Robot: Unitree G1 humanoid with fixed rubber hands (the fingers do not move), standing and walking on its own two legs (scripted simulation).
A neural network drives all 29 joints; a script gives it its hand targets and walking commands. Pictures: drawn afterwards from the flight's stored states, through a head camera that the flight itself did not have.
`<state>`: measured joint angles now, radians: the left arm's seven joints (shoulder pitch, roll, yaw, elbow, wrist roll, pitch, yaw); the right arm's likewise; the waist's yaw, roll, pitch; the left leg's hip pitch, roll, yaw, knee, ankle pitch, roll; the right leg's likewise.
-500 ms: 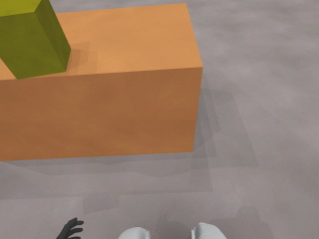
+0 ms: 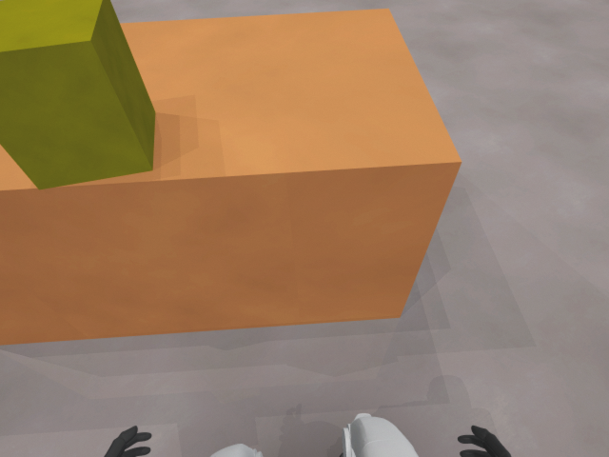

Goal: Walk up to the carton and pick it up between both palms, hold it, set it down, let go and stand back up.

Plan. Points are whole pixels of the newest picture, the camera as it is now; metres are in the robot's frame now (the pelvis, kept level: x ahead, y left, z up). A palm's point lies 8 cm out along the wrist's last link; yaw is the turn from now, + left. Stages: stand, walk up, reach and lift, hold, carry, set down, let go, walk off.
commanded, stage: walk up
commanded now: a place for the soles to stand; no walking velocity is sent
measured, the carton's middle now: (71, 93) +0.72 +0.38 +0.11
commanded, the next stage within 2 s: none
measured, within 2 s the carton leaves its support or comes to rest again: neither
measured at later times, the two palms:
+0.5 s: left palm out of the picture +0.18 +0.45 -0.11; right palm (349, 359) +0.26 -0.07 -0.10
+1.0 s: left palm out of the picture +0.28 +0.60 -0.10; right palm (263, 329) +0.33 +0.06 -0.11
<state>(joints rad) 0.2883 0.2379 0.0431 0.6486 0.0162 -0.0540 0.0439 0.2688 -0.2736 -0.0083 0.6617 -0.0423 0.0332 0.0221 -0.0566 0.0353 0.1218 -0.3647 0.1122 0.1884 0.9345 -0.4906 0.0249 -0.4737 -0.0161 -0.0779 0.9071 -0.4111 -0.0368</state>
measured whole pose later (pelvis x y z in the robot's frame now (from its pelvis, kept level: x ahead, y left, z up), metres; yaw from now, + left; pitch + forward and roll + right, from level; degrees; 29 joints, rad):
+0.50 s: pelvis +0.12 +0.17 -0.01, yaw +0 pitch -5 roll +1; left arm 0.33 0.29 0.06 0.70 0.03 0.01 0.07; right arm 0.18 -0.24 -0.02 0.62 -0.03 0.03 0.04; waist -0.01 0.00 0.15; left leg -0.45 0.11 0.17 0.95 -0.40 0.04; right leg -0.49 -0.06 0.07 1.35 -0.58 -0.01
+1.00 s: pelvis +0.21 +0.32 -0.01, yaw +0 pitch -5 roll +0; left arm 0.32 0.27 0.06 0.70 0.04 -0.01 0.05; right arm 0.26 -0.29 -0.06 0.65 -0.02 0.04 0.07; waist 0.01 0.02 0.11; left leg -0.47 0.11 0.04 0.91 -0.34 -0.03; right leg -0.36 -0.18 0.02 0.97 -0.54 0.01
